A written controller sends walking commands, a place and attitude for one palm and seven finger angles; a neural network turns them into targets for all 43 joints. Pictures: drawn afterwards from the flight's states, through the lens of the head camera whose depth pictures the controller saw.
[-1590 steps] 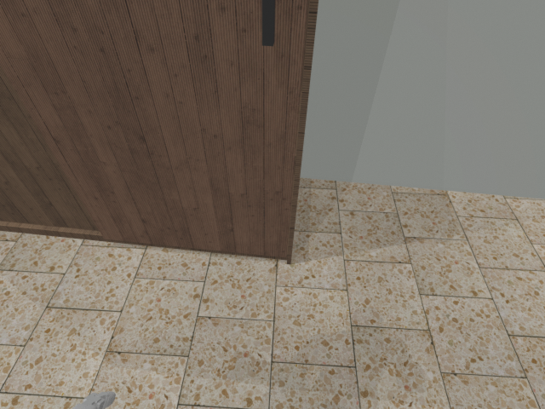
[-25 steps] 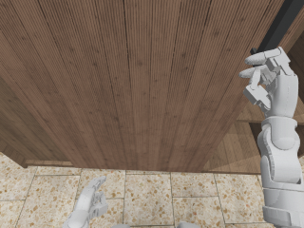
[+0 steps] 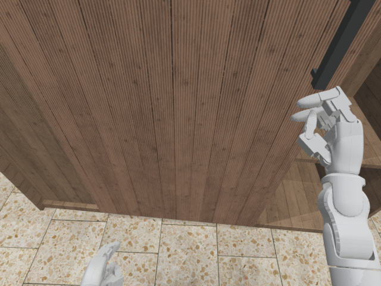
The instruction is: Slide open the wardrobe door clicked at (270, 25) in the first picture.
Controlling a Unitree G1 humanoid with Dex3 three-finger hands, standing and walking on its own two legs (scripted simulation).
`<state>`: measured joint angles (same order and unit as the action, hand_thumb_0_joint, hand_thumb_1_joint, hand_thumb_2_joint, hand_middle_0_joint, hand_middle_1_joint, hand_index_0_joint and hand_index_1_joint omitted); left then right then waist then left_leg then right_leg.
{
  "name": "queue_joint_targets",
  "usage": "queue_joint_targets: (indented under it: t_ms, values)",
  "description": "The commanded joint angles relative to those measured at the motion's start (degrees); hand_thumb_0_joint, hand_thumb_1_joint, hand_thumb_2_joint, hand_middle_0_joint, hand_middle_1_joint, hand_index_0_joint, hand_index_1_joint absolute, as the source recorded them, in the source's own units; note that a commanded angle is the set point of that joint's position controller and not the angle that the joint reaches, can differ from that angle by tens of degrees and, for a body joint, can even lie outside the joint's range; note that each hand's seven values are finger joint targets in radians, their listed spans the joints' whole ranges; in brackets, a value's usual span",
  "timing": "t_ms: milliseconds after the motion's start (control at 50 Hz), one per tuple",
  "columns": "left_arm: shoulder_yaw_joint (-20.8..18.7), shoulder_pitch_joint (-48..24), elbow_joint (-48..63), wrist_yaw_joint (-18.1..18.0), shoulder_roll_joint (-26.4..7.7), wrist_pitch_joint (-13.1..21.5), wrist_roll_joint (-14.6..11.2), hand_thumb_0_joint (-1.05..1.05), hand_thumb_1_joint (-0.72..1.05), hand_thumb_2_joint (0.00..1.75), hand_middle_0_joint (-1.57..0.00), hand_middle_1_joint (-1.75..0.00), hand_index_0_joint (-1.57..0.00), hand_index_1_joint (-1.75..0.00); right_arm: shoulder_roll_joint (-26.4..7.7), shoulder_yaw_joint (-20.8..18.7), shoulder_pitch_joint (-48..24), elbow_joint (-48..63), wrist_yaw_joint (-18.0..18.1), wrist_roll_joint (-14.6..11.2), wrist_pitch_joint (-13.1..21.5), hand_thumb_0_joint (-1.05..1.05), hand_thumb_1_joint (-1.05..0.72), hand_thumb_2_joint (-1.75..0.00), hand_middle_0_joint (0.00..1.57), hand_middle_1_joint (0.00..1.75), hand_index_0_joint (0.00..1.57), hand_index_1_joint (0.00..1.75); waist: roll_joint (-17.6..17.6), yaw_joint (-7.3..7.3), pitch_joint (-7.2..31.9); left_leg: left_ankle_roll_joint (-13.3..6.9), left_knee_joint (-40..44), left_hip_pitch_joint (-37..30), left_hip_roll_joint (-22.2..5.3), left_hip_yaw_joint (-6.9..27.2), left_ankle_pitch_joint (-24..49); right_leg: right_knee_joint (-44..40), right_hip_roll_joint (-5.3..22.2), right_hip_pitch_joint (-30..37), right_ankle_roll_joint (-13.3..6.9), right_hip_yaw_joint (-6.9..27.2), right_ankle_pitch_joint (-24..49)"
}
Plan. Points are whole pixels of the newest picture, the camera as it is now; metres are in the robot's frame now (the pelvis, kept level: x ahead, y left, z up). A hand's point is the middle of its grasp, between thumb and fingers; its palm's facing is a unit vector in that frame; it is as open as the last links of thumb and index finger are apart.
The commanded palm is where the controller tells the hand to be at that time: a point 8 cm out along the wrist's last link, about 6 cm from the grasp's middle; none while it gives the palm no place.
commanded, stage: loosen the grip on the handle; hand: right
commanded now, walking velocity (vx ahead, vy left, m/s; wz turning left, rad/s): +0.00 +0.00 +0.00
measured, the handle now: (334, 43) +0.51 -0.25 +0.28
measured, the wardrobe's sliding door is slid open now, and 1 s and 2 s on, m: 0.45 0.45 0.45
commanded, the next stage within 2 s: slip the hand off the handle in 0.66 s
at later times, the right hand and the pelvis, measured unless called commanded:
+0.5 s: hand (297, 148) +0.31 -0.16 +0.18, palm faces +0.23 +0.96 -0.16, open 12.4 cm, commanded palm +0.29 -0.20 +0.17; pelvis +0.03 +0.00 -0.01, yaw +0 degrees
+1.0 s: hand (309, 154) +0.32 -0.19 +0.16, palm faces +0.21 +0.95 -0.22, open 14.7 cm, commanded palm +0.28 -0.24 +0.16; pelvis +0.06 +0.00 -0.02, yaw -1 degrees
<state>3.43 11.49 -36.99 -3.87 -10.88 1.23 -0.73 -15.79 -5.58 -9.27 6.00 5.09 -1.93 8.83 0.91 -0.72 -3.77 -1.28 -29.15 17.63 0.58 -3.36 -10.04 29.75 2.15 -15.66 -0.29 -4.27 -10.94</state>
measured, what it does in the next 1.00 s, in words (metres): shifts its weight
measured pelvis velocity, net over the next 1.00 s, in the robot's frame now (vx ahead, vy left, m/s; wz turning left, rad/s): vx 0.06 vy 0.00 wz -0.02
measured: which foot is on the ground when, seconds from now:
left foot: down 0.00-1.00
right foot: down 0.00-1.00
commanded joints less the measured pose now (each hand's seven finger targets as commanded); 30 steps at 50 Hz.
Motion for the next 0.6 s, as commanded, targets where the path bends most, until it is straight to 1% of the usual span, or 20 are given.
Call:
queue_joint_targets:
  t_ms: [0, 40, 60, 80, 100, 120, 140, 180, 200, 240, 260, 280, 300, 340, 380, 440, 460, 500, 560, 580]
  values:
    - [-2.42, -7.70, 9.51, -0.66, -6.87, 3.57, -0.08, 0.00, 0.90, 0.90, -0.20, -0.30, -0.20, -0.30, -5.90, -1.30, -14.66, 12.04, 0.19, 0.13, 3.90, 0.00, -0.90, -0.90, 0.45, 1.40, 0.45, 1.40, -0.21, -0.30, 11.85, 1.70, 7.14, -4.37, -5.07, 7.86, -12.80, -9.58, 5.93, 0.45, -2.15, 7.79, -11.25]
    - [-2.29, -7.77, 9.36, -0.63, -6.36, 3.54, 0.09, 0.00, 0.90, 0.90, -0.20, -0.30, -0.20, -0.30, -6.72, -2.18, -13.61, 12.40, 0.21, 0.25, 4.02, 0.00, -0.90, -0.90, 0.45, 1.40, 0.45, 1.40, -2.45, -0.34, 12.39, 1.65, 7.55, -5.10, -5.85, 8.45, -9.76, -8.06, 5.20, 0.56, -1.77, 6.67, -7.68]
    - [-5.07, -5.79, 8.60, -0.32, -7.19, 5.67, 1.60, 0.00, 0.90, 0.90, -0.20, -0.30, -0.20, -0.30, -42.02, -27.24, -62.96, 17.86, -0.48, 7.15, 5.51, 0.00, -0.90, -0.90, 0.45, 1.40, 0.45, 1.40, -15.77, -3.00, 6.27, 4.59, 12.91, -6.02, -5.79, 12.57, 1.40, -1.06, 4.07, -3.46, -2.60, 0.53, -3.65]
    - [-8.90, -7.47, 4.29, 1.01, -12.90, 7.25, 4.03, 0.00, 0.90, 0.90, -0.20, -0.30, -0.20, -0.30, -35.93, -24.70, -69.79, -0.73, -2.55, 3.73, -0.55, 0.00, -0.78, -0.84, 0.45, 1.40, 0.45, 1.40, 13.55, 2.77, 25.35, -2.36, 4.38, -16.20, -5.23, 3.31, 10.63, -5.45, -0.23, 1.84, 1.42, 1.56, 11.75]
    - [-5.67, -2.19, 6.64, 1.31, -7.87, 9.27, -0.58, 0.00, 0.90, 0.90, -0.20, -0.30, -0.20, -0.30, -8.05, -5.59, -45.13, -11.26, -5.49, 1.00, -2.02, 0.00, -0.66, -0.78, 0.45, 1.40, 0.45, 1.40, 7.02, 0.56, 28.96, -3.21, 0.78, -9.06, -1.64, 0.05, 2.80, -7.91, -1.55, 8.91, 3.97, 1.41, 7.96]
    - [-5.60, -3.98, 7.51, 1.14, -7.69, 10.78, -1.76, 0.00, 0.90, 0.90, -0.20, -0.30, -0.20, -0.30, -1.76, -7.57, -23.20, -12.83, -7.87, -5.01, -1.27, 0.00, -0.54, -0.73, 0.45, 1.40, 0.45, 1.40, 4.41, -2.22, 25.62, -2.30, 3.44, -5.75, -0.28, 0.25, 0.02, -7.57, -0.97, 11.41, 3.05, 2.34, 1.90]
    - [-3.88, -6.45, 9.33, 1.58, -8.46, 11.65, -1.73, 0.00, 0.90, 0.90, -0.20, -0.30, -0.20, -0.30, 1.93, -3.69, -18.63, -3.15, -9.69, -9.39, 1.64, 0.00, -0.42, -0.67, 0.45, 1.40, 0.45, 1.40, 6.85, -3.30, 24.41, -1.52, 4.14, -7.11, -1.05, 0.59, -2.10, -8.67, -1.44, 12.82, 2.94, 2.91, -3.93]
    - [-3.03, -8.59, 10.19, 3.10, -8.33, 12.63, -1.20, 0.00, 0.90, 0.90, -0.20, -0.30, -0.20, -0.30, 5.34, 1.80, -12.19, -2.00, -9.52, -8.55, 6.33, 0.00, -0.17, -0.55, 0.45, 1.40, 0.45, 1.40, -3.82, -2.45, 13.88, -0.97, 4.75, -5.21, -1.48, 0.35, -6.61, -9.05, -0.11, 5.76, 1.76, 3.58, -10.17]
    - [-3.26, -7.61, 10.56, 4.12, -8.96, 12.68, -1.24, 0.00, 0.90, 0.90, -0.20, -0.30, -0.20, -0.30, 4.77, 3.40, -10.12, -1.28, -8.23, -6.35, 8.34, 0.00, -0.05, -0.49, 0.45, 1.40, 0.45, 1.40, -9.25, -1.85, 9.32, -0.45, 5.11, -2.69, -1.44, 0.78, -10.09, -8.66, 0.42, 2.66, 0.91, 3.56, -11.63]
    - [-4.03, -6.89, 11.32, 4.82, -9.71, 12.43, -1.23, 0.00, 0.90, 0.90, -0.20, -0.30, -0.20, -0.30, 1.29, 3.19, -9.28, 1.66, -5.07, -3.46, 10.13, 0.00, 0.19, -0.37, 0.45, 1.40, 0.45, 1.40, -12.16, -1.06, 5.27, 0.25, 6.10, 0.69, -1.62, 2.39, -17.95, -7.20, -0.13, -0.30, -0.03, 2.89, -15.96]
    - [-4.19, -7.09, 11.59, 4.71, -9.90, 12.27, -1.15, 0.00, 0.90, 0.90, -0.20, -0.30, -0.20, -0.30, -2.01, 0.62, -9.35, 3.26, -3.38, -2.81, 10.13, 0.00, 0.31, -0.32, 0.45, 1.40, 0.45, 1.40, -11.98, -1.37, 4.53, 0.39, 6.72, 1.09, -1.73, 3.26, -21.15, -6.44, -0.51, -1.18, -0.18, 2.32, -16.91]
    - [-4.45, -7.54, 11.40, 4.34, -10.43, 11.92, -0.96, 0.00, 0.90, 0.90, -0.20, -0.30, -0.20, -0.30, -8.21, -4.41, -12.70, 7.05, -1.19, -2.03, 10.26, 0.00, 0.43, -0.26, 0.44, 1.38, 0.44, 1.38, -8.56, -1.76, 6.29, 0.30, 6.69, 0.08, -1.82, 4.02, -21.39, -5.55, -1.02, -0.88, -0.18, 1.59, -16.07]
    - [-3.90, -8.19, 12.34, 4.24, -9.17, 12.02, -0.59, 0.00, 0.90, 0.90, -0.20, -0.30, -0.20, -0.30, -7.14, -3.13, -17.65, 10.47, 0.34, -0.81, 10.32, 0.00, 0.55, -0.20, 0.42, 1.37, 0.42, 1.37, -5.36, -1.49, 9.21, 0.16, 5.95, -0.49, -1.89, 4.58, -21.46, -5.06, -1.69, -0.68, -0.33, 1.09, -15.40]
    - [-3.51, -7.88, 11.88, 4.07, -7.50, 12.42, -0.34, 0.00, 0.90, 0.90, -0.20, -0.30, -0.20, -0.30, -7.39, -4.12, -19.69, 12.54, 3.48, 0.67, 10.62, 0.00, 0.55, -0.20, 0.40, 1.33, 0.40, 1.33, -0.83, -2.05, 11.00, -0.26, 5.85, -0.61, -1.79, 5.38, -21.95, -4.20, -2.08, -0.03, -0.34, 0.73, -15.09]
    - [-3.50, -7.72, 11.10, 3.98, -7.04, 12.88, 0.21, 0.00, 0.90, 0.90, -0.20, -0.30, -0.20, -0.30, -10.07, -5.90, -21.02, 15.67, 5.76, 2.22, 11.93, 0.00, 0.55, -0.20, 0.37, 1.30, 0.37, 1.30, 2.20, -2.15, 11.91, -0.69, 5.92, -1.47, -1.79, 6.06, -19.79, -3.08, -1.96, 0.91, -0.43, 0.76, -12.43]
    - [-3.37, -7.67, 10.87, 4.39, -6.57, 13.91, 0.73, 0.00, 0.90, 0.90, -0.20, -0.30, -0.20, -0.30, -6.95, -2.79, -15.32, 17.76, 5.41, 2.91, 13.93, 0.00, 0.55, -0.20, 0.33, 1.25, 0.33, 1.25, 6.03, -2.10, 13.55, -1.08, 4.46, -2.54, -1.47, 5.28, -13.38, -2.32, -1.83, 3.01, -0.69, 1.07, -6.82]
    - [-3.42, -5.12, 9.21, 4.60, -6.95, 13.29, 1.17, 0.00, 0.90, 0.90, -0.20, -0.30, -0.20, -0.30, 2.86, 4.34, -1.51, 1.24, 4.02, 3.04, 12.43, 0.00, 0.55, -0.20, 0.32, 1.23, 0.32, 1.23, 0.23, -0.53, 4.94, -0.61, 3.97, 2.07, -1.14, 3.90, -13.65, -1.29, -1.87, -1.34, -0.54, 1.32, -8.43]
    - [-3.84, -4.62, 11.14, 5.22, -8.40, 12.95, 0.91, 0.00, 0.90, 0.90, -0.20, -0.30, -0.20, -0.30, 1.46, 4.43, -2.20, 8.83, 1.28, 1.56, 13.61, 0.00, 0.55, -0.20, 0.29, 1.20, 0.29, 1.20, -2.94, -0.59, 8.04, -0.29, 3.09, 0.35, -1.36, 3.77, -9.77, -0.51, -1.83, -1.21, -1.01, 1.91, -5.75]
    - [-4.30, -3.95, 12.12, 4.89, -8.29, 12.92, 1.87, 0.00, 0.90, 0.90, -0.20, -0.30, -0.20, -0.30, -3.52, 0.31, -3.59, 17.51, 0.62, 1.71, 15.00, 0.00, 0.55, -0.20, 0.25, 1.15, 0.25, 1.15, -0.66, -1.81, 16.78, -0.43, -0.40, -3.20, -1.43, 3.85, -1.52, 1.38, -1.81, 0.36, -1.09, 1.92, 0.49]
    - [-4.17, -3.54, 11.76, 4.85, -8.39, 12.77, 2.08, 0.00, 0.90, 0.90, -0.20, -0.30, -0.20, -0.30, -4.62, -1.14, -1.78, 16.85, 0.58, 1.42, 15.22, 0.00, 0.55, -0.20, 0.25, 1.15, 0.25, 1.15, -1.23, -1.83, 15.87, -0.38, -1.24, -3.20, -1.21, 3.51, 0.78, 1.80, -1.56, -0.30, -1.01, 2.30, 2.05]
